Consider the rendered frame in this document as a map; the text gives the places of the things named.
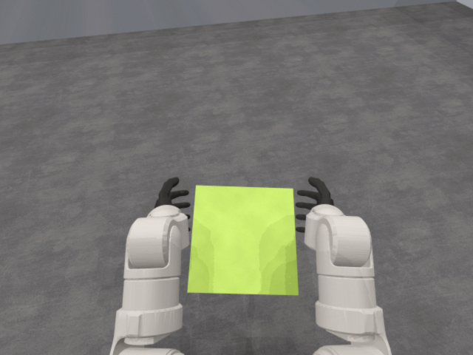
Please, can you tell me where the right robot forearm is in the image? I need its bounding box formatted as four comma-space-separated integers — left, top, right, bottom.
304, 204, 392, 355

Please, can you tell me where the right robot hand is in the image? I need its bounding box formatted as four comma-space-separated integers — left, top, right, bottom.
296, 177, 334, 233

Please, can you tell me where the left robot hand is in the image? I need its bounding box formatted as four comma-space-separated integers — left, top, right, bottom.
154, 177, 191, 231

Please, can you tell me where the carton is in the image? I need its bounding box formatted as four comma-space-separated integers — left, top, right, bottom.
187, 186, 299, 295

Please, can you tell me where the left robot forearm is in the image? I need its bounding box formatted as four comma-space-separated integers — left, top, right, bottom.
110, 205, 189, 355

